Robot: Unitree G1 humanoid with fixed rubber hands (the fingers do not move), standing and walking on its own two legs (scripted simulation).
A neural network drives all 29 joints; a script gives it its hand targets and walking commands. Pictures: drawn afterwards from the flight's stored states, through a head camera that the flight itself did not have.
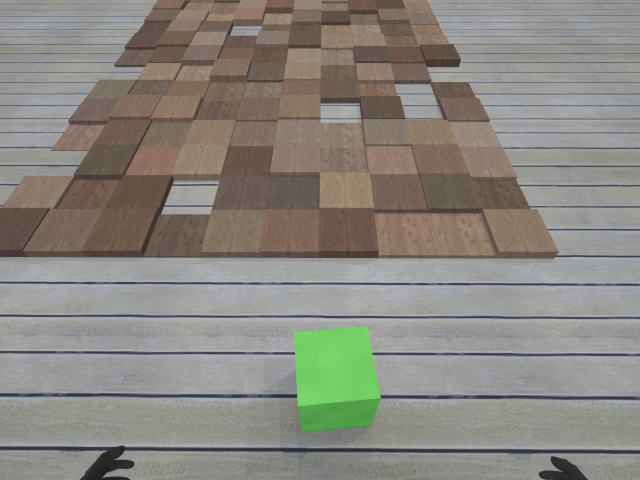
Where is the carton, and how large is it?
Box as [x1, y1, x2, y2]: [294, 326, 380, 432]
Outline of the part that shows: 366,326 294,333 297,400 302,432 371,425 380,396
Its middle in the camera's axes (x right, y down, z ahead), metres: +0.04 +0.43 +1.13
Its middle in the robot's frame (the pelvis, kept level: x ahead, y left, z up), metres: +0.47 -0.01 -0.66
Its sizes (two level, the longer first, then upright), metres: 0.210 0.200 0.250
